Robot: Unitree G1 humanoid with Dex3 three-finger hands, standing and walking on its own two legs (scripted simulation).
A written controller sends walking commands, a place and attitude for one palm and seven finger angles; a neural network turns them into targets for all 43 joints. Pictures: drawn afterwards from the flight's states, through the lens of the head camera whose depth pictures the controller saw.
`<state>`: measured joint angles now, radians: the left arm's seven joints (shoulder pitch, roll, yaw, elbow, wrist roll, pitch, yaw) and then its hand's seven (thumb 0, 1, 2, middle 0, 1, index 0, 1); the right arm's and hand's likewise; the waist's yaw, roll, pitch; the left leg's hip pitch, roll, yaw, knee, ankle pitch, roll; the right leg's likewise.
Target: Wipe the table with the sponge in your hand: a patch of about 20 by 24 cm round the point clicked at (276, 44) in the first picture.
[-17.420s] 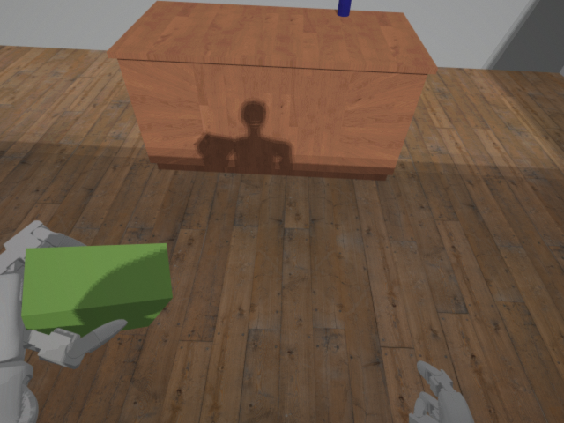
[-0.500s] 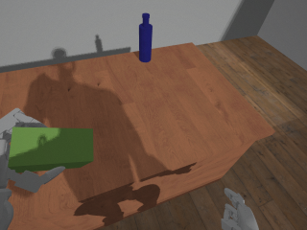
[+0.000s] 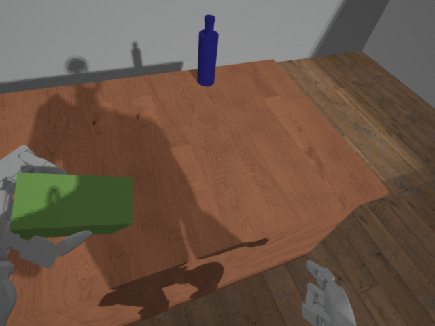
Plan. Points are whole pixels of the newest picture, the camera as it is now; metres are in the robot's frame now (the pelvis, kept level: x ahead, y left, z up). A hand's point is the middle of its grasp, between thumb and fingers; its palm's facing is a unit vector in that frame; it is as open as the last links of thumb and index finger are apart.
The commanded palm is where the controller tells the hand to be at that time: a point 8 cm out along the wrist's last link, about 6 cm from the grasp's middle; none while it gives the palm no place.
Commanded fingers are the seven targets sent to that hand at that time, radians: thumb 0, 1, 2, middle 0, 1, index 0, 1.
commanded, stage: shuffle to correct the standing spot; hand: left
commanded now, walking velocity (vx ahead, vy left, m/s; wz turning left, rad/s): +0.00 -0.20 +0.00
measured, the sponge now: (91, 209) +0.24 +0.21 +0.13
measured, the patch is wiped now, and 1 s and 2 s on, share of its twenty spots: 0.00 0.00 0.00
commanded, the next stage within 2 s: come to a stop and stand still in 0.44 s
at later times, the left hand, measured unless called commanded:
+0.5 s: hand (112, 220) +0.21 +0.17 +0.15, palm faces +0.30 -0.87 -0.39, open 10.1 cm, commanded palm +0.16 +0.21 +0.17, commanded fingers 0.00 0.10 1.30 -1.20 -1.60 -1.20 -1.60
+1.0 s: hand (85, 214) +0.21 +0.20 +0.16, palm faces +0.37 -0.83 -0.41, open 10.1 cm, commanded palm +0.15 +0.23 +0.17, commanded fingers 0.00 0.10 1.30 -1.20 -1.60 -1.20 -1.60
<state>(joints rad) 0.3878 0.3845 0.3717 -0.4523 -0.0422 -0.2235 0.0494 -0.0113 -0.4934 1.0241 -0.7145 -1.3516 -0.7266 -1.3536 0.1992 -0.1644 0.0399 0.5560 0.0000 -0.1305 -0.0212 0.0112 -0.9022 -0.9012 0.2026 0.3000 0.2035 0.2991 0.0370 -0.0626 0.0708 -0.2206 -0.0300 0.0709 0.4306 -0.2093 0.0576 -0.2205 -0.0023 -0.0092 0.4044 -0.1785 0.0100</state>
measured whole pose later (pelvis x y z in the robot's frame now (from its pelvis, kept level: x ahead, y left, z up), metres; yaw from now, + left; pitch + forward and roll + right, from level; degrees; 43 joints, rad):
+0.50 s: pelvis -0.01 -0.07 -0.01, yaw -1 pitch +1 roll -1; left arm 0.44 0.38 0.36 -0.47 -0.08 -0.17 0.04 -0.01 -0.49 1.03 -0.71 -1.35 -0.73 -1.35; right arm 0.21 -0.21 -0.01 0.56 0.01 -0.11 -0.04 0.01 -0.90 -0.90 0.20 0.30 0.20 0.30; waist 0.01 -0.01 0.02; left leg -0.29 0.08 0.04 0.51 -0.24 -0.02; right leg -0.27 0.10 -0.04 0.43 -0.18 -0.09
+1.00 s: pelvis -0.01 -0.05 +0.00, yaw +0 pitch +0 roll +0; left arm 0.39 0.37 0.37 -0.39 -0.07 -0.23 0.08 -0.01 -0.49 1.03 -0.71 -1.35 -0.73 -1.35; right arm 0.21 -0.23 -0.01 0.58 0.01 -0.17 -0.02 0.01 -0.90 -0.90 0.20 0.30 0.20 0.30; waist 0.03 0.02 0.06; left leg -0.25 0.03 0.04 0.44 -0.20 0.00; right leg -0.23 0.06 -0.03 0.39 -0.16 -0.05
